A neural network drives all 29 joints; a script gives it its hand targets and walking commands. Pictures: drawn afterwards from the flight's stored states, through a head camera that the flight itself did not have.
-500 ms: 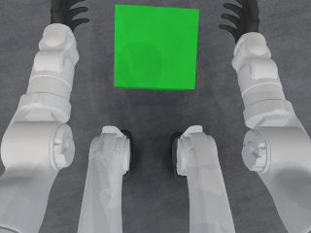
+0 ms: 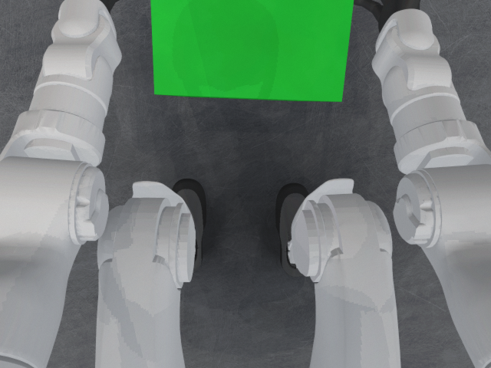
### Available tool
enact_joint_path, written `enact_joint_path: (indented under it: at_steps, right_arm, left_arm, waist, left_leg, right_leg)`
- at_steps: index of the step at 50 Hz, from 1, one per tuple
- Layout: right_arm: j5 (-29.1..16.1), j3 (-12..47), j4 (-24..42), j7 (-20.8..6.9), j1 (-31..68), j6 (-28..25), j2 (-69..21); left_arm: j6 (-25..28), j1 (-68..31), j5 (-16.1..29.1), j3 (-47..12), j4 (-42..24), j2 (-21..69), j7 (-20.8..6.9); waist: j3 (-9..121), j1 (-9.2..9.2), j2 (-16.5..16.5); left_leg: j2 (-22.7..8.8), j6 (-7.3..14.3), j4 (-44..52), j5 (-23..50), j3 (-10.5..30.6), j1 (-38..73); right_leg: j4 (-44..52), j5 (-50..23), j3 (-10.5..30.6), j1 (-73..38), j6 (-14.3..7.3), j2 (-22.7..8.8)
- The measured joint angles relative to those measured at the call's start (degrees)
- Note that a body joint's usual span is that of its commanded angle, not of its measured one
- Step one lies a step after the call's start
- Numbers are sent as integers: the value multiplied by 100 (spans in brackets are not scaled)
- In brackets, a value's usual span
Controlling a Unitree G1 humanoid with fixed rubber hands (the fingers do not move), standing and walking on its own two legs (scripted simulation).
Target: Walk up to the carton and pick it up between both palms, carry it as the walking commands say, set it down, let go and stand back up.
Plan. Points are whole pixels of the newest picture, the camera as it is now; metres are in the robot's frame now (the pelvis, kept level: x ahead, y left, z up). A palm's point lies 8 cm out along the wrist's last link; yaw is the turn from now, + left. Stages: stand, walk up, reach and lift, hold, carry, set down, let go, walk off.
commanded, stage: reach and lift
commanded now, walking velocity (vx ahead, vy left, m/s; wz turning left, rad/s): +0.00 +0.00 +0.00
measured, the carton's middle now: (247, 26) +0.52 +0.00 -0.25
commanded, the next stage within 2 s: none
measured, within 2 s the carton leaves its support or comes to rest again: leaves its support in 1.44 s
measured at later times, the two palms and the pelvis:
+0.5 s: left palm out of the picture +0.54 +0.18 -0.18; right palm (392, 6) +0.53 -0.18 -0.18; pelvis +0.00 +0.00 -0.01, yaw +0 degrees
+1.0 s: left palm out of the picture +0.54 +0.15 -0.18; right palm (374, 3) +0.53 -0.15 -0.18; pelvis +0.00 +0.00 +0.00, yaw +0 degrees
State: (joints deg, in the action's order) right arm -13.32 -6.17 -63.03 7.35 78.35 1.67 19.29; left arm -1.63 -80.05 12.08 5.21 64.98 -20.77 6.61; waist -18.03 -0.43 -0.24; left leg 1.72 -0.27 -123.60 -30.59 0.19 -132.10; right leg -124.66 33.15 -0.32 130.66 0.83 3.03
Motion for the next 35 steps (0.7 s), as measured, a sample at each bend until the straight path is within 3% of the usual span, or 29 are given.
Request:
enact_joint_path:
  at_steps: [9,35]
  right_arm:
    - [-150,193,-23,41,132,-4,70]
    - [18,171,-257,81,432,-55,-257]
  left_arm:
    - [30,-131,194,-171,76,-112,11]
    - [53,-410,116,-246,268,198,61]
  waist:
    - [-340,-4,-1]
    - [-270,5,-12]
  left_leg:
    - [-46,14,-351,-150,-24,119]
    - [-43,19,-146,-27,-26,99]
  right_leg:
    - [-356,141,-32,-110,-43,-42]
    - [-135,-12,-10,-75,-22,-38]
